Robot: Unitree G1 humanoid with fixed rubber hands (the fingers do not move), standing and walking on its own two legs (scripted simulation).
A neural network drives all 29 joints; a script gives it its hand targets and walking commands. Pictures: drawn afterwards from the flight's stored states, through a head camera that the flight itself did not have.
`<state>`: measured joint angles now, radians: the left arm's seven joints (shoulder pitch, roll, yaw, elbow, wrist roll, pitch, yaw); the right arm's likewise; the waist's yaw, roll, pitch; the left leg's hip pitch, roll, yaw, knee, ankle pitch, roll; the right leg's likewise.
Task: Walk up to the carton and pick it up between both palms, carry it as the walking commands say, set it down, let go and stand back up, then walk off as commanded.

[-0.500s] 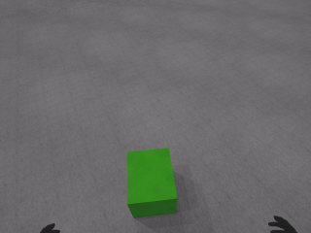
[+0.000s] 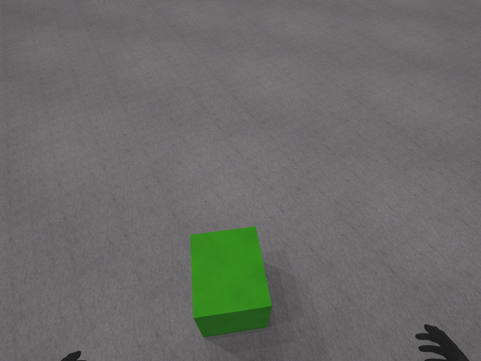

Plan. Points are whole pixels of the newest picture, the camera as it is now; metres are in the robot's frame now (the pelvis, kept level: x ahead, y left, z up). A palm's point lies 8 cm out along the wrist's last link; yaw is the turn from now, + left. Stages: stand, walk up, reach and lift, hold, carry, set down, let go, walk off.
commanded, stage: walk up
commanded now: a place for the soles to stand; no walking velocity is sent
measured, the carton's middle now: (229, 282) +0.48 +0.06 -0.63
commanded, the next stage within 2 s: reach and lift in 0.88 s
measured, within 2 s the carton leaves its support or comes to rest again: neither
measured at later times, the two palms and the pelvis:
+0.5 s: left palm out of the picture +0.13 +0.32 -0.08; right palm out of the picture +0.12 -0.32 -0.08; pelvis +0.00 +0.00 +0.02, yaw +0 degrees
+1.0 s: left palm out of the picture +0.13 +0.31 -0.07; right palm (431, 350) +0.15 -0.30 -0.08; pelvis -0.02 +0.00 +0.01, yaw +4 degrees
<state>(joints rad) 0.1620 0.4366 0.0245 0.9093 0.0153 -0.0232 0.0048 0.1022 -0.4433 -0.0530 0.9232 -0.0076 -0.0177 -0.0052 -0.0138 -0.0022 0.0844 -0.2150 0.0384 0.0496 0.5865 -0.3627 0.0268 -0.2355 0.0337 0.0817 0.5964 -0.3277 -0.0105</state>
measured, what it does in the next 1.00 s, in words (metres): stands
